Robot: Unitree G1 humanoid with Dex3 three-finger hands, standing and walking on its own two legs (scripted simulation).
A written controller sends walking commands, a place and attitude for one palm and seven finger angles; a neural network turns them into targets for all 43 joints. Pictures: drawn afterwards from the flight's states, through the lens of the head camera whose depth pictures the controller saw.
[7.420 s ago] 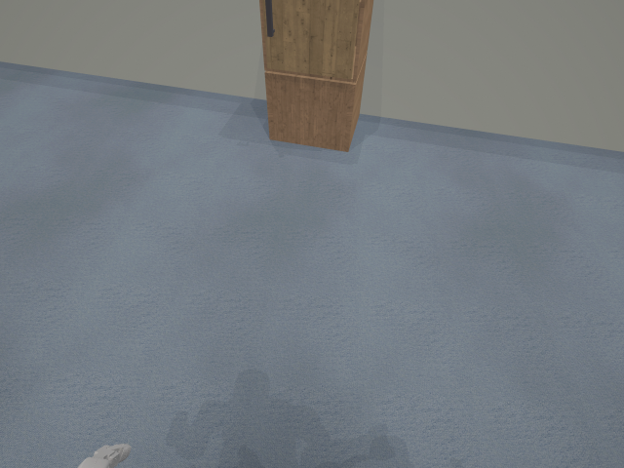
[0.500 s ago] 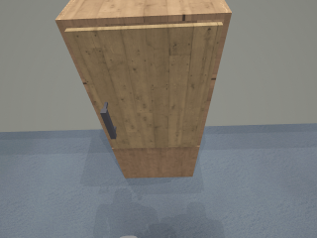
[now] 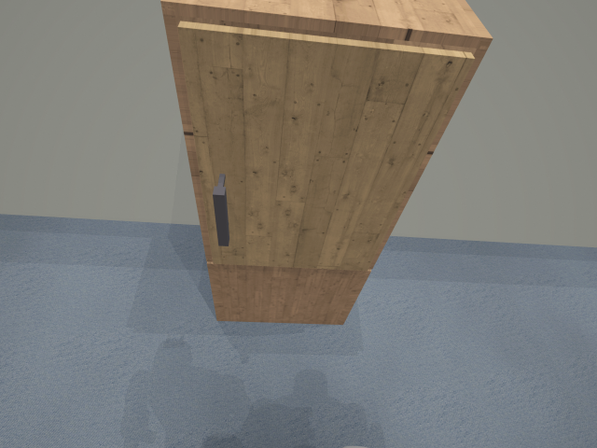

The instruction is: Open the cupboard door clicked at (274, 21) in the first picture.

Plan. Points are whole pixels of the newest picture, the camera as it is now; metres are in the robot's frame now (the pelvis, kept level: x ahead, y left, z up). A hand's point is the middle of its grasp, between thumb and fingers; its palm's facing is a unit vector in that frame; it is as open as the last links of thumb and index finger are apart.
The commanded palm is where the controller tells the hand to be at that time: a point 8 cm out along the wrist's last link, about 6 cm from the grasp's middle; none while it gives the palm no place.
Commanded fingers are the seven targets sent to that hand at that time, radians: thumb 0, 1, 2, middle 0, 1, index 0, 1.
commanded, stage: come to a stop and stand still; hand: left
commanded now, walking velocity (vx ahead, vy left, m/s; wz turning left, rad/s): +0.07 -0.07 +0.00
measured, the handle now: (223, 211) +0.54 +0.19 -0.11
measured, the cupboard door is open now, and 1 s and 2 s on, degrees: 0 0 0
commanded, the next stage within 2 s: look again from close up in 1.02 s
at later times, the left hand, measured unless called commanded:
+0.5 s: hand out of the picture -0.04 +0.10 -0.16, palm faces +0.08 -0.97 -0.24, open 7.3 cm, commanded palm none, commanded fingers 0.00 0.90 0.90 -0.20 -0.30 -0.20 -0.30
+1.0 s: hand out of the picture +0.01 +0.15 -0.18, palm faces +0.07 -0.98 -0.20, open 7.4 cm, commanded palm none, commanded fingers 0.00 0.90 0.90 -0.20 -0.30 -0.20 -0.30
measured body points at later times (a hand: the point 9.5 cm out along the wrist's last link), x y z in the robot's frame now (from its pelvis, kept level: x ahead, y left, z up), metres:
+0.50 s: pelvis -0.02 -0.07 +0.00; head +0.00 -0.11 +0.45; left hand -0.04 +0.15 -0.14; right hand -0.04 -0.30 -0.17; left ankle -0.01 +0.08 -0.69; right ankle -0.06 -0.16 -0.75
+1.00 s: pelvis +0.01 -0.03 -0.01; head +0.02 -0.03 +0.44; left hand +0.01 +0.20 -0.17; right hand +0.11 -0.24 -0.16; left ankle +0.00 +0.09 -0.75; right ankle -0.03 -0.15 -0.75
